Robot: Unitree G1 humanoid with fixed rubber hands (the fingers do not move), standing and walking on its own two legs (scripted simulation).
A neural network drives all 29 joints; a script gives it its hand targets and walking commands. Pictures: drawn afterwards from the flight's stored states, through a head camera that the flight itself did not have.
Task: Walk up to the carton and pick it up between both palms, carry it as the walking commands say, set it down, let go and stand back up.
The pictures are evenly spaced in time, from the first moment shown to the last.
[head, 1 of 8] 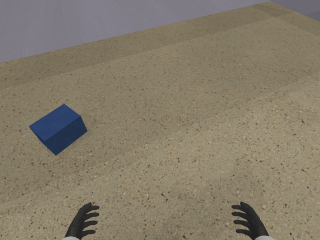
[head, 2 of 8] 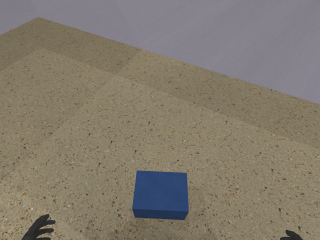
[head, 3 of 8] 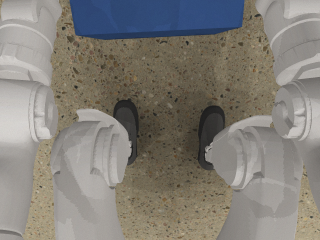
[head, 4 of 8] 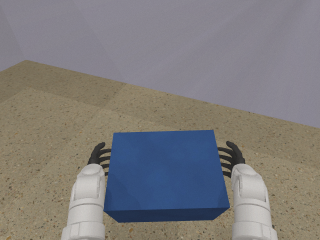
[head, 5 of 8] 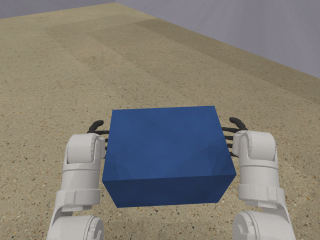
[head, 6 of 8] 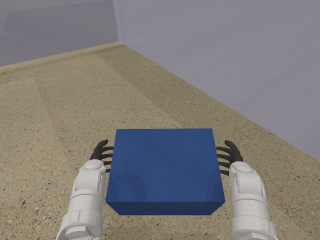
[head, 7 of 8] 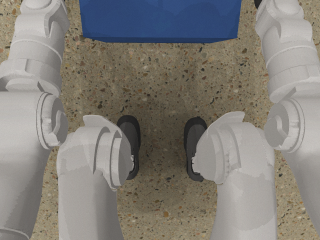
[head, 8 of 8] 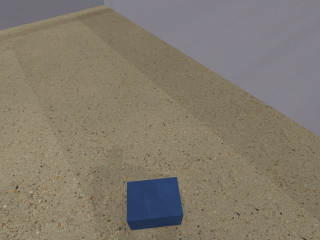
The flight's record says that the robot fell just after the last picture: no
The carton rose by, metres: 0.72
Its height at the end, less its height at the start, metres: +0.00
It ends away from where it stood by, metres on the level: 2.79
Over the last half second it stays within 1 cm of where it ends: yes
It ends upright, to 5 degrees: yes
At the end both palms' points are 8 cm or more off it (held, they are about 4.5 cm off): yes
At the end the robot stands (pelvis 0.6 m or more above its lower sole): yes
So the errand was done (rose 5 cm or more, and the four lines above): yes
